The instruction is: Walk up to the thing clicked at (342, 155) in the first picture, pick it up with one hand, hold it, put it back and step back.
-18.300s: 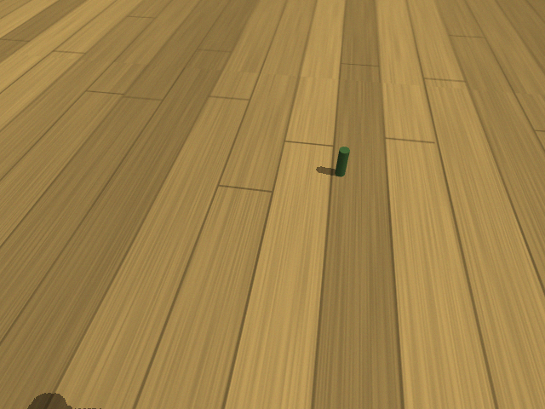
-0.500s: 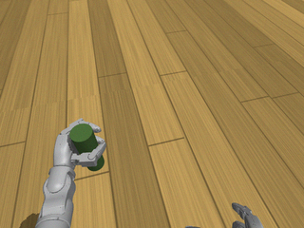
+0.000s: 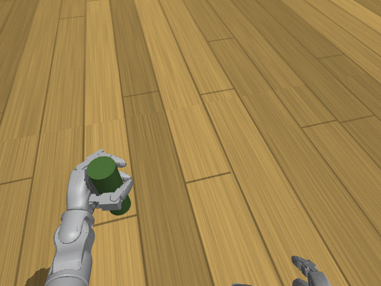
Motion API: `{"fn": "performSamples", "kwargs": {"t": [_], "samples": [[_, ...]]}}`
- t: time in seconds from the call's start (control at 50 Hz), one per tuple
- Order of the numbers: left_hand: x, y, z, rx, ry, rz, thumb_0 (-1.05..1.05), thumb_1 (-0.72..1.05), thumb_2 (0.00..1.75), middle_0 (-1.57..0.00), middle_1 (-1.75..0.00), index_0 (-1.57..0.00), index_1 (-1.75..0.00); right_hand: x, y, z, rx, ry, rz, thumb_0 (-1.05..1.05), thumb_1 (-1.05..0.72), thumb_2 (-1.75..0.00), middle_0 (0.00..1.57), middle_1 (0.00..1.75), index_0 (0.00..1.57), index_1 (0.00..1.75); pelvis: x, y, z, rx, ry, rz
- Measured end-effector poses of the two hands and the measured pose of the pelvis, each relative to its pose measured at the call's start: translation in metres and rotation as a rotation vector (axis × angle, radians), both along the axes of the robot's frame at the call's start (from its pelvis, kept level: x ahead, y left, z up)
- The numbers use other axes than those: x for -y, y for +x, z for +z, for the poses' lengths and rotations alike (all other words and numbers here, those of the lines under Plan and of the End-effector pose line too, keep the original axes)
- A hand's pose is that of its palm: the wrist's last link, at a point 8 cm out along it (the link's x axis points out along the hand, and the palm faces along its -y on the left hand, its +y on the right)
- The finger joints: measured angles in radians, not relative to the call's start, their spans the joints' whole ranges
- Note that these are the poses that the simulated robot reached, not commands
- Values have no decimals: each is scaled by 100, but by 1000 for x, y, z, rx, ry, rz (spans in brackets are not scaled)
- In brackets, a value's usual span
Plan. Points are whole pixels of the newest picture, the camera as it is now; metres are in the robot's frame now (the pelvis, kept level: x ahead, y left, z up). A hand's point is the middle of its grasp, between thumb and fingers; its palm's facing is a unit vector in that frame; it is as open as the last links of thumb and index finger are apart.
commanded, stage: hold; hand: left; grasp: from the side
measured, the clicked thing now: (111, 188) +0.32 +0.18 +0.02
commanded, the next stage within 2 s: crouch in 1.18 s
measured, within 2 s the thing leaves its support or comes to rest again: neither
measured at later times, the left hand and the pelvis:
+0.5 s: hand (114, 184) +0.32 +0.16 +0.04, palm faces +0.02 -1.00 -0.02, open 7.0 cm; pelvis +0.00 +0.00 +0.00, yaw +0 degrees
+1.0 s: hand (111, 187) +0.31 +0.17 +0.04, palm faces +0.02 -1.00 -0.03, open 7.0 cm; pelvis +0.00 +0.00 +0.00, yaw +0 degrees
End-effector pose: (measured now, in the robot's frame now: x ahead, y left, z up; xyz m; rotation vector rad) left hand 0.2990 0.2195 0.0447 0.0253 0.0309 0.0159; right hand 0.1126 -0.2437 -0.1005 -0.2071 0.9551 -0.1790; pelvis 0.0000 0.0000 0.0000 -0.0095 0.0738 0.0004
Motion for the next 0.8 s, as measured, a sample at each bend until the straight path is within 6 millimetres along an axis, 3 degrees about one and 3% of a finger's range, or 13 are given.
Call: {"fn": "performSamples", "kwargs": {"t": [0.58,0.8], "samples": [[0,0,1,0,-2,4,4,0,107,-89,-106,-89,-107,0,3,2,14,-1,3,1,-90,-90,20,30,20,29,1,-1,0,4,0,1],[-1,-10,-3,-2,-3,1,4,0,107,-89,-106,-89,-107,0,1,1,15,1,8,1,-90,-90,20,30,20,29,0,-3,0,2,-1,2]]}}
